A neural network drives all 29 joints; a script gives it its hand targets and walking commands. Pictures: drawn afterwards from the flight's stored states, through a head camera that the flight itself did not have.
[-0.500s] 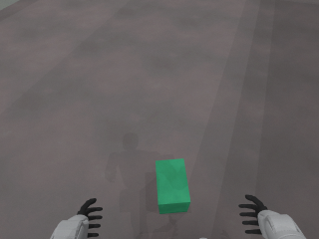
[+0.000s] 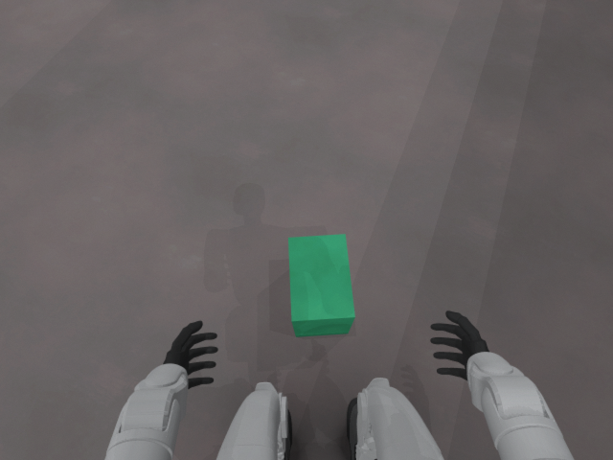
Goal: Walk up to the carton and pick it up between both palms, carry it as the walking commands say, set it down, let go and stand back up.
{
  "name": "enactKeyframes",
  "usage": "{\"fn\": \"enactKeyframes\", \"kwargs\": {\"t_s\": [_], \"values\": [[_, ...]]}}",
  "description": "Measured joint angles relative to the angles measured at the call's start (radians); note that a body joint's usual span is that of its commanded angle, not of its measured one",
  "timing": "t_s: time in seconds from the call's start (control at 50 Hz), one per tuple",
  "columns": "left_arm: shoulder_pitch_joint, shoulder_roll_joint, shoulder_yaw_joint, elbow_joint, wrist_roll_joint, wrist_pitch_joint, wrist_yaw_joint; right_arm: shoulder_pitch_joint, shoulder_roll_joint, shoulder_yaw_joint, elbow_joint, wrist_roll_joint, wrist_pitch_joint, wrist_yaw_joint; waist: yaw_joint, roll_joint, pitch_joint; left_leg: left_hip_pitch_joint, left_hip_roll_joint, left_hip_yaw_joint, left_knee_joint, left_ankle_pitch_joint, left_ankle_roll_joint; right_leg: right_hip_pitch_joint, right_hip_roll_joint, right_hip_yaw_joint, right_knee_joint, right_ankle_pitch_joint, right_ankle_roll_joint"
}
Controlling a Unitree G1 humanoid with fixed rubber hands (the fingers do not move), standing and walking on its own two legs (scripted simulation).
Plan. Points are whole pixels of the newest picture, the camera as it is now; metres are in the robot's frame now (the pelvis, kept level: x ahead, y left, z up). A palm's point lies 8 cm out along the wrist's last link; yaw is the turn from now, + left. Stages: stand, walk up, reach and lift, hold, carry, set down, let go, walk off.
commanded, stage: reach and lift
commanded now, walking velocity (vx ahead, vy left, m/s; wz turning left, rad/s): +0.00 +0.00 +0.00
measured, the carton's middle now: (319, 288) +0.49 +0.00 -0.59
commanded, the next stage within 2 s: none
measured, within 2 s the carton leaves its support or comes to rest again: neither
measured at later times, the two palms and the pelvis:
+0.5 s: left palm (210, 276) +0.38 +0.18 -0.13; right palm (433, 263) +0.39 -0.18 -0.13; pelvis -0.04 +0.00 -0.03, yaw +1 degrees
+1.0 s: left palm (228, 215) +0.50 +0.17 -0.16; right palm (414, 204) +0.52 -0.17 -0.16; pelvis -0.01 +0.00 -0.05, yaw +0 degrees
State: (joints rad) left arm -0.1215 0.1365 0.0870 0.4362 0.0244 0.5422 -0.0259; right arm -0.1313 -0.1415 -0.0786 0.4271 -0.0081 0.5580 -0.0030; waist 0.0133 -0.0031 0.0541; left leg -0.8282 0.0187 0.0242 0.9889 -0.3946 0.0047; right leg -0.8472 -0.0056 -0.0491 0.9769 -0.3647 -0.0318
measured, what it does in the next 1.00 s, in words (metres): stands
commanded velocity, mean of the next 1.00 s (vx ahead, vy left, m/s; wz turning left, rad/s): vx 0.00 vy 0.00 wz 0.00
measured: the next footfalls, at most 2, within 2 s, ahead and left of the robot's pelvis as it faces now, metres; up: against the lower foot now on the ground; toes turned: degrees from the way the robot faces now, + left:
none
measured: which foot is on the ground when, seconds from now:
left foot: down 0.00-1.00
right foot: down 0.00-1.00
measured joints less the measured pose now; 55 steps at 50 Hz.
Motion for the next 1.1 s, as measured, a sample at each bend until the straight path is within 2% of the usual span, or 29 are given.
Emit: {"fn": "enactKeyframes", "kwargs": {"t_s": [0.12,0.22,0.36,0.54,0.64,0.78,0.96,1.1], "values": [[-0.179,0.015,0.030,0.074,-0.001,0.020,0.018,-0.209,0.002,-0.022,0.112,-0.003,0.023,-0.016,-0.006,-0.004,0.053,-0.036,0.000,-0.009,0.053,0.005,-0.004,-0.031,-0.002,-0.008,0.049,0.004,-0.005],[-0.357,0.024,0.069,0.179,-0.002,0.002,0.040,-0.389,-0.008,-0.055,0.234,-0.013,0.000,-0.029,-0.008,-0.003,0.071,-0.096,-0.007,-0.007,0.067,0.025,-0.003,-0.094,-0.010,-0.007,0.069,0.020,-0.005],[-0.562,0.006,0.124,0.303,-0.013,-0.062,0.086,-0.588,-0.026,-0.094,0.356,-0.020,-0.074,-0.048,-0.008,0.002,0.059,-0.224,-0.015,0.000,0.076,0.052,0.000,-0.225,-0.019,0.000,0.085,0.043,-0.002],[-0.743,-0.014,0.155,0.394,-0.021,-0.196,0.150,-0.779,-0.056,-0.127,0.460,-0.011,-0.211,-0.073,-0.007,0.012,0.018,-0.400,-0.018,0.007,0.091,0.064,0.002,-0.403,-0.022,0.008,0.103,0.056,0.002],[-0.804,0.000,0.175,0.411,-0.024,-0.283,0.164,-0.846,-0.077,-0.137,0.490,0.001,-0.298,-0.079,-0.008,0.012,-0.017,-0.488,-0.014,0.013,0.084,0.070,0.002,-0.494,-0.017,0.014,0.094,0.066,0.004],[-0.895,0.022,0.191,0.437,-0.031,-0.370,0.156,-0.947,-0.097,-0.157,0.524,0.009,-0.383,-0.070,-0.009,0.006,-0.059,-0.596,-0.009,0.015,0.077,0.075,0.000,-0.604,-0.012,0.017,0.087,0.074,0.003],[-1.020,0.019,0.252,0.420,0.018,-0.411,0.142,-1.080,-0.092,-0.224,0.526,-0.050,-0.426,-0.050,-0.001,-0.003,-0.052,-0.673,-0.005,0.015,0.065,0.080,-0.002,-0.682,-0.006,0.018,0.074,0.081,0.001],[-1.004,-0.007,0.290,0.363,0.053,-0.429,0.128,-1.066,-0.066,-0.272,0.474,-0.099,-0.447,-0.029,-0.002,0.003,-0.066,-0.697,-0.007,0.012,0.048,0.079,0.000,-0.703,-0.006,0.018,0.054,0.080,0.005]]}}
